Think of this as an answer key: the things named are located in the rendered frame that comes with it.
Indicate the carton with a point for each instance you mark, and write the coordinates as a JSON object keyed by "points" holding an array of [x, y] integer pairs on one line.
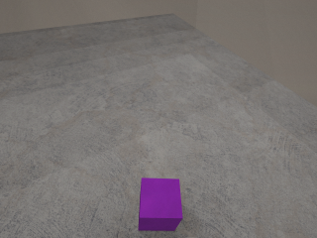
{"points": [[160, 204]]}

